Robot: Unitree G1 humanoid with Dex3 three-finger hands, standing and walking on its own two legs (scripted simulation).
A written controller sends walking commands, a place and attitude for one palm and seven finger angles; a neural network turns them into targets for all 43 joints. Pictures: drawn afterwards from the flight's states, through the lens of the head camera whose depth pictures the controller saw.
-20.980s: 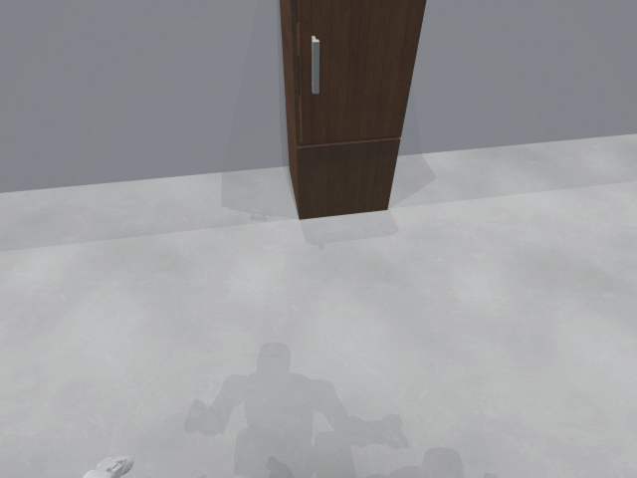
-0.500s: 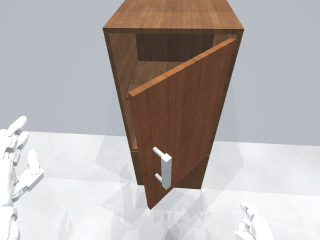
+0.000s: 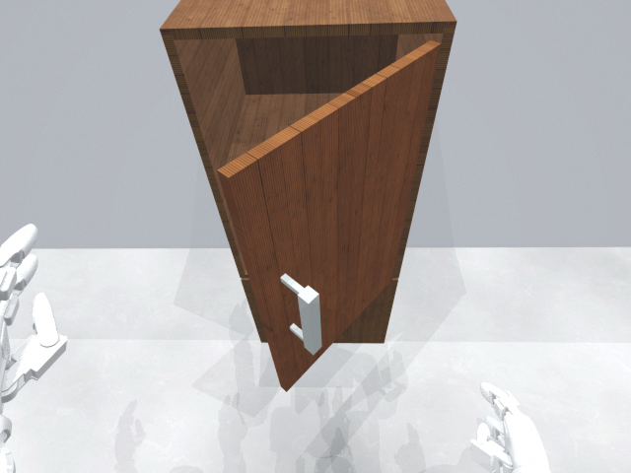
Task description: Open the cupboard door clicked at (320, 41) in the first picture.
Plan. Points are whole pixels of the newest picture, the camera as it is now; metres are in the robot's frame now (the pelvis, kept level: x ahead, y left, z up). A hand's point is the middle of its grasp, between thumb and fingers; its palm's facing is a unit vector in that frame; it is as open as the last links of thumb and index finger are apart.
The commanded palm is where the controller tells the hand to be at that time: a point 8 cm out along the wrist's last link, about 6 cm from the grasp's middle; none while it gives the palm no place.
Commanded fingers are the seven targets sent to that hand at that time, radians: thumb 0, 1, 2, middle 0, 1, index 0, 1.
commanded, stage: step back with the hand held close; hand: left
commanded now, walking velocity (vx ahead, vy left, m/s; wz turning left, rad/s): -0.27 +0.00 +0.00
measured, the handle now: (301, 315) +0.35 +0.06 -0.05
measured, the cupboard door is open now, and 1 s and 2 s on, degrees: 48 48 48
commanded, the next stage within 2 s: stop stepping back and stand still in 0.98 s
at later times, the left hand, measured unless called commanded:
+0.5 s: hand out of the picture +0.11 +0.30 +0.14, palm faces +0.44 -0.75 -0.49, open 7.4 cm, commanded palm +0.05 +0.33 +0.17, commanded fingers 0.00 0.90 0.90 -0.20 -0.30 -0.20 -0.30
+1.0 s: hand out of the picture +0.00 +0.31 +0.17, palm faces +0.53 -0.72 -0.45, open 7.4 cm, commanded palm -0.07 +0.33 +0.17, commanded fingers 0.00 0.90 0.90 -0.20 -0.30 -0.20 -0.30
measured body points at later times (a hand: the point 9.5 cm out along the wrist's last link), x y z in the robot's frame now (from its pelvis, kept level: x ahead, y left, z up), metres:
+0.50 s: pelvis -0.08 +0.02 -0.02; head -0.07 +0.04 +0.43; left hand +0.08 +0.34 +0.17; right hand +0.10 -0.21 -0.08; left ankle +0.00 +0.11 -0.74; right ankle +0.00 -0.11 -0.74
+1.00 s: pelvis -0.18 +0.02 -0.03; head -0.16 +0.06 +0.42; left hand -0.04 +0.35 +0.19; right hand +0.03 -0.18 -0.09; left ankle -0.01 +0.12 -0.74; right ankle -0.28 -0.12 -0.68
